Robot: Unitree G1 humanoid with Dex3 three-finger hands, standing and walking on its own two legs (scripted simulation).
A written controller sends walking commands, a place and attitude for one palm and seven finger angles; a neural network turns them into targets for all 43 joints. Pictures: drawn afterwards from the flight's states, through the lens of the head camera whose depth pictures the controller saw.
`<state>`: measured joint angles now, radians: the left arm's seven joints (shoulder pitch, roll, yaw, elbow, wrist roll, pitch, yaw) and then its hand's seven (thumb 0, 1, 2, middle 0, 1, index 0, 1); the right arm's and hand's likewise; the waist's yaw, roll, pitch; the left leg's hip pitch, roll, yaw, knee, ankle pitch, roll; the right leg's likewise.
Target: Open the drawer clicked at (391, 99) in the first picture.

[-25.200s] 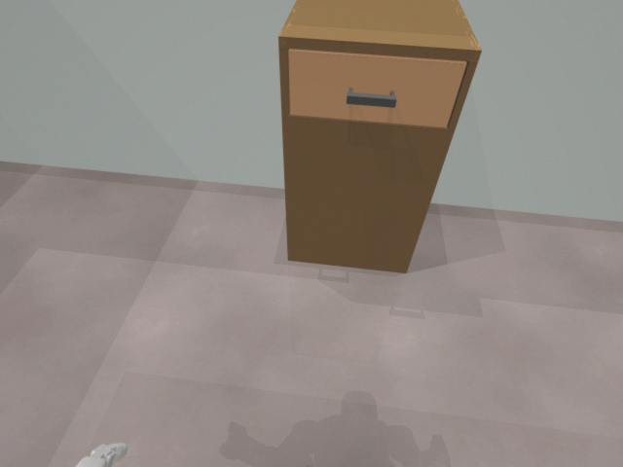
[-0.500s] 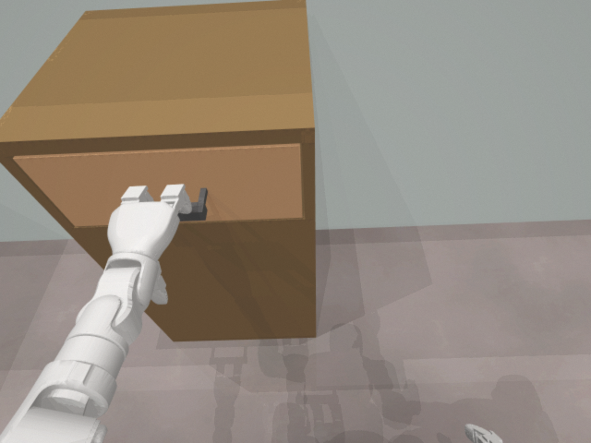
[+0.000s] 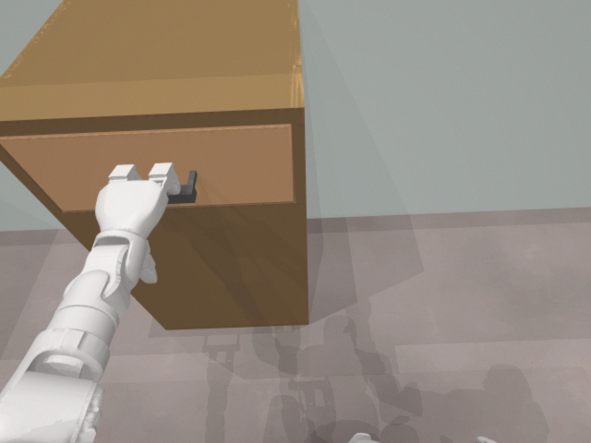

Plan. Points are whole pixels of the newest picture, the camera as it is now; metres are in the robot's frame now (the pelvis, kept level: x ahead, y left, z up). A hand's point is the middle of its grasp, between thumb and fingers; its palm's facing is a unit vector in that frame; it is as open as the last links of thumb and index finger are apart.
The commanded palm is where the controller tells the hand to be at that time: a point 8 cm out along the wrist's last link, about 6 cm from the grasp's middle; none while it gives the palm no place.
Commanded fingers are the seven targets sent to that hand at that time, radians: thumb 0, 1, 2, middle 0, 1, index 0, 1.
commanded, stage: lower the fingers behind the handle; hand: left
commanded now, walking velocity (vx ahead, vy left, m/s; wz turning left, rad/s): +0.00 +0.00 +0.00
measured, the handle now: (158, 186) +0.50 +0.26 +0.03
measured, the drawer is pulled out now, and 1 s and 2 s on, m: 0.00 0.00 0.00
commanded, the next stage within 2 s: lift the fingers back up to retry in 0.36 s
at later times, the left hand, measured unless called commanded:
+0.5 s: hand (148, 219) +0.42 +0.25 +0.04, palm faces +0.02 +0.01 -1.00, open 13.5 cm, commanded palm +0.39 +0.25 +0.07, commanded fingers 0.00 -0.50 0.30 -0.30 -1.20 -0.30 -1.20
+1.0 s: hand (144, 194) +0.43 +0.25 +0.08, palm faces +0.06 -0.01 -1.00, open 13.8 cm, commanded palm +0.39 +0.25 +0.14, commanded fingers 0.00 -0.50 0.30 -0.30 -1.20 -0.30 -1.20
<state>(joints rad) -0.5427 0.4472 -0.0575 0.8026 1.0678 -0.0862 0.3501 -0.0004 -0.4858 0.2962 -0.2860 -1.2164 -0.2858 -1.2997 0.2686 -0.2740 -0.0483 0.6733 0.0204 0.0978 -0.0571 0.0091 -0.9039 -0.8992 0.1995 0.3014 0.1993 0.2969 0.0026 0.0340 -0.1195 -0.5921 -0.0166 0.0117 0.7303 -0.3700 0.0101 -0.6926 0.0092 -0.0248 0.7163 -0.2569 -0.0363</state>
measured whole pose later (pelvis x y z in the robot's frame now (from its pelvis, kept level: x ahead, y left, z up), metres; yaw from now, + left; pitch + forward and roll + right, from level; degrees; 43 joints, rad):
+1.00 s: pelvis +0.03 +0.02 +0.01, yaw -1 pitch +10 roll +0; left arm -0.49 0.43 -0.09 0.64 1.03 -0.02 0.27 0.00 -0.49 0.30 -0.32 -1.20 -0.32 -1.22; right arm 0.26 -0.26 -0.05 0.66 0.03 0.10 -0.04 0.01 -0.90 -0.90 0.20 0.30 0.20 0.30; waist 0.01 0.07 -0.10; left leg -0.44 -0.03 0.02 0.62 -0.37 0.03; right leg -0.54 0.00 -0.01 0.62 -0.26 -0.01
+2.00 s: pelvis +0.03 +0.01 +0.02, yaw +0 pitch +8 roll +0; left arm -0.40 0.47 -0.07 0.51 1.00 -0.01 0.17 0.00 -0.48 0.30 -0.32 -1.20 -0.32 -1.20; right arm 0.24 -0.27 -0.05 0.67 0.03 0.12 -0.05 0.01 -0.90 -0.90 0.20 0.30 0.20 0.30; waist 0.03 0.07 -0.07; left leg -0.37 -0.02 0.01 0.57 -0.35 0.02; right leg -0.48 0.01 -0.02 0.58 -0.25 -0.02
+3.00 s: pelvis +0.04 +0.02 +0.02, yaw +1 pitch +8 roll +0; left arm -0.38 0.49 -0.10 0.50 0.95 -0.02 0.04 0.00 -0.48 0.30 -0.32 -1.20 -0.31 -1.20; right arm 0.24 -0.26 -0.04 0.64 0.02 0.12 -0.06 0.01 -0.90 -0.90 0.20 0.30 0.20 0.30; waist 0.04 0.07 -0.08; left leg -0.35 -0.03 0.00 0.56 -0.35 0.03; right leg -0.45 0.00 -0.03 0.56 -0.25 -0.01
